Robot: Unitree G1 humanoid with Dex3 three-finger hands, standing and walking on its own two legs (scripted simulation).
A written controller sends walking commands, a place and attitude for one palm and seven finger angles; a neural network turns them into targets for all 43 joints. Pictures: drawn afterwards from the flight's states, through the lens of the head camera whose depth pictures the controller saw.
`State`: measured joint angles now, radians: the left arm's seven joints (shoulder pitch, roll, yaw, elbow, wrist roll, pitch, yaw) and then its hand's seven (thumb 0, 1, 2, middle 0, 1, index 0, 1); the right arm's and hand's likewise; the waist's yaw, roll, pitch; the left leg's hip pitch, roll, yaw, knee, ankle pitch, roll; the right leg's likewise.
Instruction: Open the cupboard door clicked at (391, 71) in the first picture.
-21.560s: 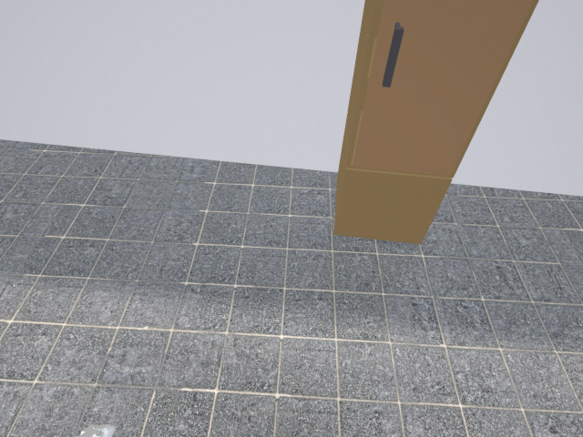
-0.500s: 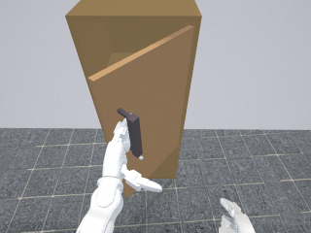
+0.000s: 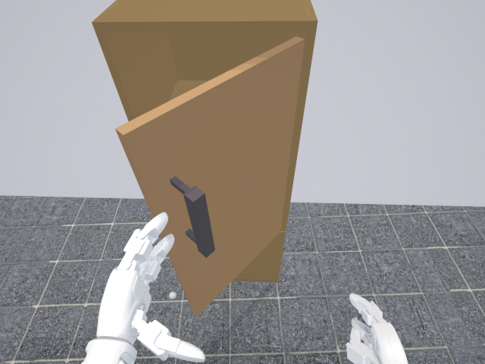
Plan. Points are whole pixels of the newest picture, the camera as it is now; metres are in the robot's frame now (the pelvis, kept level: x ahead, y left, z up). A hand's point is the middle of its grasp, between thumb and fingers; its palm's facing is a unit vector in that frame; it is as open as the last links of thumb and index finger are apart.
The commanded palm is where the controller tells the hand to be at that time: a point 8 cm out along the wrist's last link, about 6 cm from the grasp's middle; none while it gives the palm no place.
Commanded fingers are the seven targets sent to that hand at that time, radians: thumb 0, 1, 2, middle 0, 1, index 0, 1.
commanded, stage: slide the hand sideways off the handle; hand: left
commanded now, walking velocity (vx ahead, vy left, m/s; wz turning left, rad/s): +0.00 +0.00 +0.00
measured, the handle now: (192, 218) +0.32 +0.11 +0.10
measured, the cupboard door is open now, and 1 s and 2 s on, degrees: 50 50 50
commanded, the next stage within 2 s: draw the hand back to the body in 0.22 s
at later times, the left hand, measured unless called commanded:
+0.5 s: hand (138, 307) +0.18 +0.15 +0.10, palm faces +0.01 -1.00 -0.05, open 16.3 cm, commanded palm +0.15 +0.21 +0.12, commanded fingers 0.00 -0.50 0.30 -0.15 -0.30 -0.15 -0.30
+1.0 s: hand (66, 293) +0.17 +0.22 +0.14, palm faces +0.22 -0.94 -0.27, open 15.1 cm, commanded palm +0.14 +0.27 +0.16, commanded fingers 0.00 0.03 0.52 -0.17 -0.30 -0.17 -0.30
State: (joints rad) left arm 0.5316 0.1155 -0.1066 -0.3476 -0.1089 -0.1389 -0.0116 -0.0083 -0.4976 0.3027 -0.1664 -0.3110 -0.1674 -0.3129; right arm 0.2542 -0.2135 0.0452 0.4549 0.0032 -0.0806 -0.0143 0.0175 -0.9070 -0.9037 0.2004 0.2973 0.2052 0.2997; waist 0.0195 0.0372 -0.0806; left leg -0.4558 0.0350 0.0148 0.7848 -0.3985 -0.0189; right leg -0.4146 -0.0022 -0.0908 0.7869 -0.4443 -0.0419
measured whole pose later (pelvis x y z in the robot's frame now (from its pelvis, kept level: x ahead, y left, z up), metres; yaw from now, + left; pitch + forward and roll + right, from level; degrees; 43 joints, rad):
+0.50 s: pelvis -0.01 +0.01 -0.01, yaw +0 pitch +5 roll -1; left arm 0.56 0.18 0.01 -0.40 -0.19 -0.16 -0.10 -0.01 -0.50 0.30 -0.15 -0.30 -0.15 -0.30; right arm 0.28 -0.22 0.04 0.47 0.03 -0.16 -0.05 0.02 -0.91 -0.90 0.20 0.30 0.20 0.30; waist 0.02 0.05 -0.10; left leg -0.54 0.04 0.00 0.88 -0.43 -0.01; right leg -0.48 0.00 -0.11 0.85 -0.46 -0.04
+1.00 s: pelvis -0.01 +0.03 +0.02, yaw +0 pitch -1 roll -2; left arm 0.58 0.28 0.11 -0.50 -0.07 -0.03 0.06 -0.01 -0.28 0.39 -0.16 -0.30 -0.16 -0.30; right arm 0.24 -0.21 0.07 0.53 0.01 -0.17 -0.09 0.02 -0.91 -0.90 0.20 0.30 0.21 0.30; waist 0.06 0.05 -0.05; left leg -0.32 0.02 0.03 0.68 -0.35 0.02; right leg -0.25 -0.01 -0.08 0.61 -0.35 0.00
